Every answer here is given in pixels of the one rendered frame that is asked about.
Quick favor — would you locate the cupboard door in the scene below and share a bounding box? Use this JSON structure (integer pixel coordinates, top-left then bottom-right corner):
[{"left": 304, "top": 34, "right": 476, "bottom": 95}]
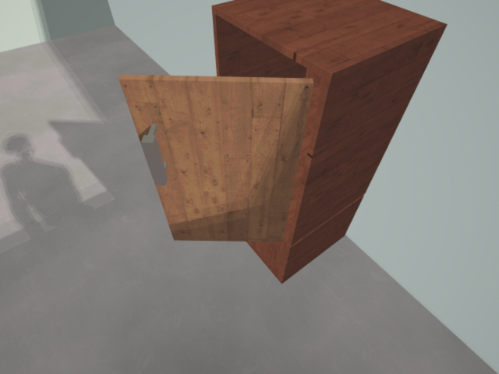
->
[{"left": 119, "top": 75, "right": 313, "bottom": 242}]

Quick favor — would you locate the handle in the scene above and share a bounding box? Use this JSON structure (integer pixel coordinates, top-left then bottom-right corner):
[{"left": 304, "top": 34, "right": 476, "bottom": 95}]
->
[{"left": 141, "top": 124, "right": 168, "bottom": 185}]

